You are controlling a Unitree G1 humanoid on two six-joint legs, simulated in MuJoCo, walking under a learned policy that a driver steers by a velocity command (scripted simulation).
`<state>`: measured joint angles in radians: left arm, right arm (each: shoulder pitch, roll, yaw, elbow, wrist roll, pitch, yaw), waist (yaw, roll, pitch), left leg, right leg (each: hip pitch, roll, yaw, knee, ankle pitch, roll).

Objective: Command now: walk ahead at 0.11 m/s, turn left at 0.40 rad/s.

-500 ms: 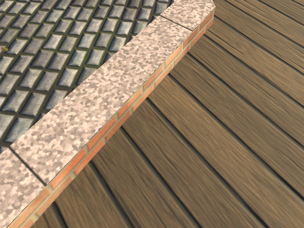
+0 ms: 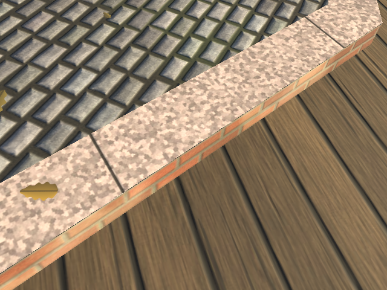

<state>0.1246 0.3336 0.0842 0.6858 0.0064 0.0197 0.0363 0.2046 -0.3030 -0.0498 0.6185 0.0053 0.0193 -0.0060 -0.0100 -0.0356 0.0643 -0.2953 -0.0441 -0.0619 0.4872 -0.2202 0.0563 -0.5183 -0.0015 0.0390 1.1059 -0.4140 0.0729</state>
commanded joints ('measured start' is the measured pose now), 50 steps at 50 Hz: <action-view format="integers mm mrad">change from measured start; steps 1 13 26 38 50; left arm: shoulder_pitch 26 -57 258 307 144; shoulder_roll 74 52 129 150 103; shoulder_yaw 17 -18 5 14 -8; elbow -43 -67 -57 5 -56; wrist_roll -13 -34 -17 -40 -15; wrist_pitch -19 -85 -96 -72 -69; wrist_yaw -12 -59 -58 -9 -17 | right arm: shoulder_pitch -1 86 -26 -289 37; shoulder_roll -137 -193 -157 -77 -93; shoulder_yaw -37 -46 -23 0 -31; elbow -62 38 -14 -65 46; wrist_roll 4 -1 3 -3 -18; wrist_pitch -19 -77 -153 -145 -129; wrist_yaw -20 3 33 44 29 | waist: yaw -1 -76 75 88 -44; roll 164 141 -35 -52 43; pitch -172 -2 -64 -7 -73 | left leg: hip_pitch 214 207 -584 -247 274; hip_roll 218 307 108 23 302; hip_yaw -278 -248 -13 14 -325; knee -221 -347 651 24 -230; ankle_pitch -88 -260 -118 334 131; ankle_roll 165 170 -48 -107 142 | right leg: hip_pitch -80 -44 651 384 -135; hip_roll -21 -62 -265 -131 -44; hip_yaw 11 -23 474 267 109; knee -92 -453 -879 -872 114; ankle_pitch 117 137 42 438 39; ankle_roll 6 -84 -359 -260 -79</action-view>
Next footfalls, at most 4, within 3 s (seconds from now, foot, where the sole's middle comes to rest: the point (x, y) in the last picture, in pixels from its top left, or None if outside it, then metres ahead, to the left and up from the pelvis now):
0.42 right None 0.17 -0.17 -0.78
0.88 left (204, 255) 0.55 -0.07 -0.78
1.30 right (282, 240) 0.61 -0.35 -0.78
1.70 left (214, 243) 0.59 -0.10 -0.78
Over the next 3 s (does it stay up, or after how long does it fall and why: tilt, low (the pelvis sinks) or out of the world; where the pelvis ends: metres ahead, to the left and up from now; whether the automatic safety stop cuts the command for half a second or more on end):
stays up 0.89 -0.26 -0.01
